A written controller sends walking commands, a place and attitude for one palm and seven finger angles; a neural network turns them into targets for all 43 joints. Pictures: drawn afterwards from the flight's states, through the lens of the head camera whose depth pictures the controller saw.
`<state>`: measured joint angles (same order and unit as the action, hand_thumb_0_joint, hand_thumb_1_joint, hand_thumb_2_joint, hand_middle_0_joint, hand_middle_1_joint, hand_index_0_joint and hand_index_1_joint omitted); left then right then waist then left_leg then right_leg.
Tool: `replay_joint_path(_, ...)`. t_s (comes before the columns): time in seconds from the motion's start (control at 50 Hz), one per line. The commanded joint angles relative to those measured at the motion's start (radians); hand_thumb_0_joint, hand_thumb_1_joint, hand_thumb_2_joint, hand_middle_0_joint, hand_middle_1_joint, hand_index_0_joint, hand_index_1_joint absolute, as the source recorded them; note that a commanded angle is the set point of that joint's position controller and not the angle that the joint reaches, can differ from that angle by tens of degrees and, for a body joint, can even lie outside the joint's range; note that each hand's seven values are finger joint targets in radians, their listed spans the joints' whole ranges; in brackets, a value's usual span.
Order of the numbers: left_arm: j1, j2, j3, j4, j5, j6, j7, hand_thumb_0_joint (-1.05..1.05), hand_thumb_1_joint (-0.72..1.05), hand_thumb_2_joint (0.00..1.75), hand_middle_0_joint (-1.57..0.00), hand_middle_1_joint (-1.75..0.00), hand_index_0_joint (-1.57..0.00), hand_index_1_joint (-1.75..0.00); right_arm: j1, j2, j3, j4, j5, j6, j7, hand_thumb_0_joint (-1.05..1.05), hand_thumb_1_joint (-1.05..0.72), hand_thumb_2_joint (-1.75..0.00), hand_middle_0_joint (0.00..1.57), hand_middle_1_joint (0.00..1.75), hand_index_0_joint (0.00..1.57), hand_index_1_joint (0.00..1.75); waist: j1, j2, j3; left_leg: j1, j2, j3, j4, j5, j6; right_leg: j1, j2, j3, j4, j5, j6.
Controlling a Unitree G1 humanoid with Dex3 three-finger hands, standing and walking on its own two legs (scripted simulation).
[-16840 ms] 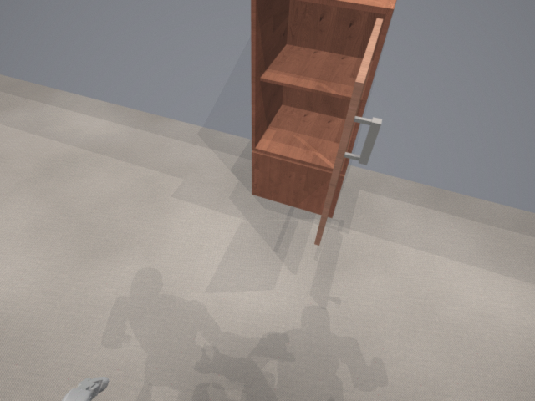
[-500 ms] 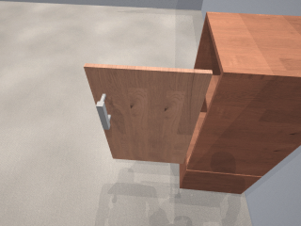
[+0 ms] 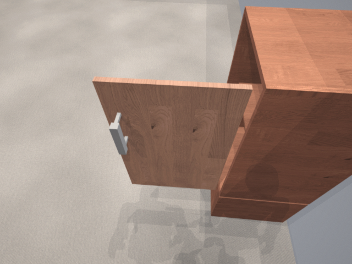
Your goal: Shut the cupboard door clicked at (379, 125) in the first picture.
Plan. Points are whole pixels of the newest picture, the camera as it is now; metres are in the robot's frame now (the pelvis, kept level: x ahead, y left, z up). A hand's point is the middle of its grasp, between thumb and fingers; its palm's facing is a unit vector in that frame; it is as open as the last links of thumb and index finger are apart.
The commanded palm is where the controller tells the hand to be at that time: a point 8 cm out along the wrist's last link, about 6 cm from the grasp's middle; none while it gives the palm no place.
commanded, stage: come to a stop and stand still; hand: left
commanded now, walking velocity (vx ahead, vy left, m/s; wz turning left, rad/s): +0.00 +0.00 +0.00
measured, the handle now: (120, 134) +0.45 +0.20 -0.03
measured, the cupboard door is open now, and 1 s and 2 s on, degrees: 91 91 91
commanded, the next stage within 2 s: look again from close up in 0.68 s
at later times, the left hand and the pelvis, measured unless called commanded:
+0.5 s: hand out of the picture -0.06 +0.21 -0.17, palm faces +0.00 -0.98 -0.22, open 7.3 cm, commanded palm none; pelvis -0.07 +0.02 -0.01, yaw +0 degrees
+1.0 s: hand out of the picture -0.05 +0.17 -0.18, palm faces +0.00 -0.98 -0.18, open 7.3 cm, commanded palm none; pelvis -0.05 +0.01 +0.00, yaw +0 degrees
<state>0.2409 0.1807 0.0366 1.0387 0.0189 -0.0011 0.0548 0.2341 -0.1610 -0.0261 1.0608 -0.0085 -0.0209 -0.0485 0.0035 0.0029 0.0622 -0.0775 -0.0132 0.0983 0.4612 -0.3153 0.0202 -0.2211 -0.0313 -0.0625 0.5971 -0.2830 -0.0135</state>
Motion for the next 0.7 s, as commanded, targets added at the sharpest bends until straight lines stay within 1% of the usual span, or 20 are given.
replay_joint_path(0.0,0.109,0.097,0.019,-0.026,-0.004,-0.015,0.002,0.00,0.90,0.90,-0.20,-0.30,-0.20,-0.30,0.082,-0.097,-0.012,-0.026,-0.003,-0.006,-0.006,0.00,-0.90,-0.90,0.20,0.30,0.20,0.30,0.016,0.000,-0.108,0.016,0.125,-0.082,0.010,0.717,0.013,0.102,-0.093,0.084,-0.040,0.601,-0.032)
replay_joint_path(0.04,0.102,0.104,0.015,-0.022,-0.005,-0.017,0.001,0.00,0.90,0.90,-0.20,-0.30,-0.20,-0.30,0.082,-0.088,-0.009,-0.025,-0.002,-0.002,-0.005,0.00,-0.90,-0.90,0.20,0.30,0.20,0.30,0.012,-0.039,-0.116,-0.013,0.114,-0.089,-0.002,0.607,0.007,0.140,-0.108,0.097,-0.052,0.675,-0.045)
replay_joint_path(0.06,0.178,0.141,0.017,0.014,0.001,-0.039,0.030,0.00,0.90,0.90,-0.20,-0.30,-0.20,-0.30,0.002,-0.174,-0.033,-0.093,0.012,-0.003,0.014,0.00,-0.90,-0.90,0.20,0.30,0.20,0.30,0.037,-0.184,-0.093,-0.129,0.125,-0.035,0.241,0.578,-0.013,0.129,-0.122,0.087,-0.107,0.913,0.007)
replay_joint_path(0.08,0.195,0.154,0.022,-0.039,0.005,-0.044,0.027,0.00,0.90,0.90,-0.20,-0.30,-0.20,-0.30,0.018,-0.093,-0.019,-0.146,0.002,-0.007,0.026,0.00,-0.90,-0.90,0.20,0.30,0.20,0.30,0.038,-0.241,-0.130,-0.282,0.051,-0.078,0.293,0.032,0.003,0.251,-0.216,0.214,-0.094,1.103,-0.065)
replay_joint_path(0.1,0.163,0.141,0.005,-0.045,0.008,-0.053,0.022,0.00,0.90,0.90,-0.20,-0.30,-0.20,-0.30,-0.016,-0.063,-0.009,-0.148,0.009,-0.002,0.023,0.00,-0.90,-0.90,0.20,0.30,0.20,0.30,0.028,-0.170,-0.142,-0.309,0.047,-0.102,0.313,-0.146,0.002,0.262,-0.261,0.237,-0.102,1.138,-0.121)
replay_joint_path(0.12,0.104,0.141,0.002,-0.061,0.012,-0.052,0.020,0.00,0.90,0.90,-0.20,-0.30,-0.20,-0.30,0.004,-0.053,-0.004,-0.139,0.011,-0.002,0.027,0.00,-0.90,-0.90,0.20,0.30,0.20,0.30,-0.005,-0.077,-0.160,-0.292,0.055,-0.091,0.218,-0.152,0.000,0.256,-0.238,0.160,-0.085,1.053,-0.133)
replay_joint_path(0.14,0.058,0.153,0.005,-0.086,0.006,-0.050,0.014,0.00,0.90,0.90,-0.20,-0.30,-0.20,-0.30,0.048,-0.046,-0.002,-0.125,0.006,-0.001,0.035,0.00,-0.90,-0.90,0.20,0.30,0.20,0.30,-0.024,0.028,-0.194,-0.211,0.040,-0.053,0.082,-0.041,-0.011,0.241,-0.207,0.122,-0.026,0.968,-0.122)
replay_joint_path(0.16,0.037,0.156,0.002,-0.095,-0.005,-0.045,0.011,0.00,0.90,0.90,-0.20,-0.30,-0.20,-0.30,0.097,-0.062,-0.002,-0.099,0.001,-0.004,0.038,0.00,-0.90,-0.90,0.20,0.30,0.20,0.30,-0.049,0.039,-0.198,-0.112,0.047,-0.066,-0.007,0.173,-0.007,0.166,-0.165,0.094,0.022,0.784,-0.092)
replay_joint_path(0.18,0.040,0.124,-0.005,-0.099,-0.016,-0.035,0.007,0.00,0.90,0.90,-0.20,-0.30,-0.20,-0.30,0.125,-0.112,-0.007,-0.087,-0.007,-0.012,0.033,0.00,-0.90,-0.90,0.20,0.30,0.20,0.30,-0.039,0.128,-0.197,-0.050,0.130,-0.150,0.011,0.459,0.022,0.086,-0.102,0.064,0.032,0.491,-0.050)
replay_joint_path(0.2,0.056,0.093,-0.010,-0.097,-0.020,-0.024,0.007,0.00,0.90,0.90,-0.20,-0.30,-0.20,-0.30,0.110,-0.135,-0.004,-0.098,-0.010,-0.008,0.025,0.00,-0.90,-0.90,0.20,0.30,0.20,0.30,-0.016,0.172,-0.180,-0.062,0.195,-0.201,0.000,0.567,0.062,0.064,-0.050,0.034,-0.012,0.208,-0.026)
replay_joint_path(0.22,0.052,0.077,-0.019,-0.087,-0.013,-0.011,0.006,0.00,0.90,0.90,-0.20,-0.30,-0.20,-0.30,0.070,-0.135,0.001,-0.106,-0.009,-0.003,0.022,0.00,-0.90,-0.90,0.20,0.30,0.20,0.30,-0.005,0.217,-0.097,-0.102,0.205,-0.216,-0.036,0.549,0.078,0.044,-0.021,0.022,-0.037,0.026,-0.013)
replay_joint_path(0.24,0.044,0.076,-0.023,-0.076,-0.010,-0.005,0.000,0.00,0.90,0.90,-0.20,-0.30,-0.20,-0.30,0.039,-0.126,0.006,-0.107,-0.009,-0.002,0.018,0.00,-0.90,-0.90,0.20,0.30,0.20,0.30,0.005,0.246,-0.016,-0.139,0.195,-0.213,-0.054,0.551,0.082,0.023,-0.014,0.023,-0.051,-0.018,-0.012)
replay_joint_path(0.26,0.048,0.077,-0.027,-0.069,-0.008,-0.001,-0.004,0.00,0.90,0.90,-0.20,-0.30,-0.20,-0.30,0.031,-0.124,0.010,-0.115,-0.006,0.000,0.015,0.00,-0.90,-0.90,0.20,0.30,0.20,0.30,0.008,0.169,0.054,-0.189,0.179,-0.213,-0.061,0.467,0.077,0.017,-0.014,0.029,-0.078,-0.014,-0.017)
replay_joint_path(0.3,0.060,0.075,-0.030,-0.056,-0.006,0.000,-0.011,0.00,0.90,0.90,-0.20,-0.30,-0.20,-0.30,0.037,-0.124,0.014,-0.118,-0.004,0.000,0.018,0.00,-0.90,-0.90,0.20,0.30,0.20,0.30,0.006,0.053,0.092,-0.215,0.144,-0.197,-0.096,0.227,0.056,-0.002,-0.027,0.061,-0.135,0.008,-0.026)
replay_joint_path(0.36,0.053,0.086,-0.029,-0.058,-0.003,0.001,-0.020,0.00,0.90,0.90,-0.20,-0.30,-0.20,-0.30,0.054,-0.126,0.014,-0.108,-0.005,0.002,0.026,0.00,-0.90,-0.90,0.20,0.30,0.20,0.30,-0.002,0.001,0.107,-0.242,0.119,-0.201,-0.164,-0.050,0.048,-0.020,-0.041,0.084,-0.176,-0.070,-0.029)
replay_joint_path(0.42,0.070,0.092,-0.027,-0.058,0.000,0.004,-0.024,0.00,0.90,0.90,-0.20,-0.30,-0.20,-0.30,0.057,-0.144,0.010,-0.102,-0.010,0.005,0.032,0.00,-0.90,-0.90,0.20,0.30,0.20,0.30,-0.001,0.012,0.097,-0.261,0.113,-0.213,-0.209,-0.214,0.048,-0.036,-0.039,0.091,-0.182,-0.142,-0.026)
replay_joint_path(0.48,0.092,0.097,-0.025,-0.056,0.003,0.004,-0.026,0.00,0.90,0.90,-0.20,-0.30,-0.20,-0.30,0.058,-0.151,0.010,-0.097,-0.011,0.007,0.035,0.00,-0.90,-0.90,0.20,0.30,0.20,0.30,0.007,0.019,0.074,-0.287,0.114,-0.227,-0.227,-0.263,0.055,-0.020,-0.035,0.087,-0.170,-0.156,-0.024)
replay_joint_path(0.56,0.106,0.095,-0.028,-0.045,-0.002,-0.007,-0.027,0.00,0.90,0.90,-0.20,-0.30,-0.20,-0.30,0.081,-0.135,0.017,-0.074,-0.008,0.001,0.034,0.00,-0.90,-0.90,0.20,0.30,0.20,0.30,0.005,0.000,0.026,-0.241,0.101,-0.210,-0.192,-0.164,0.052,-0.015,-0.055,0.119,-0.198,-0.130,-0.031)
replay_joint_path(0.64,0.107,0.092,-0.033,-0.027,-0.005,-0.012,-0.026,0.00,0.90,0.90,-0.20,-0.30,-0.20,-0.30,0.111,-0.117,0.021,-0.041,-0.005,-0.003,0.033,0.00,-0.90,-0.90,0.20,0.30,0.20,0.30,-0.002,0.012,0.026,-0.216,0.103,-0.205,-0.189,-0.123,0.046,-0.028,-0.058,0.130,-0.204,-0.105,-0.035)
replay_joint_path(0.68,0.115,0.087,-0.037,-0.014,-0.004,-0.015,-0.024,0.00,0.90,0.90,-0.20,-0.30,-0.20,-0.30,0.114,-0.116,0.024,-0.027,-0.002,-0.005,0.032,0.00,-0.90,-0.90,0.20,0.30,0.20,0.30,0.001,-0.008,0.029,-0.219,0.102,-0.200,-0.175,-0.084,0.045,-0.016,-0.063,0.129,-0.200,-0.063,-0.033)
